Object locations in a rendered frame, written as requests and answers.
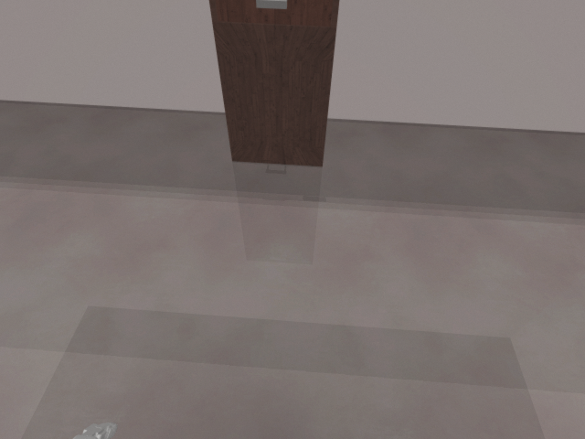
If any drawer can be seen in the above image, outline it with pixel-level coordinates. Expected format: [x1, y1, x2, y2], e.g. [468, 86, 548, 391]
[216, 0, 333, 27]

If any cabinet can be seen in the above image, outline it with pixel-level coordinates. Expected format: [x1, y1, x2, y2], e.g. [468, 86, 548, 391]
[209, 0, 339, 166]

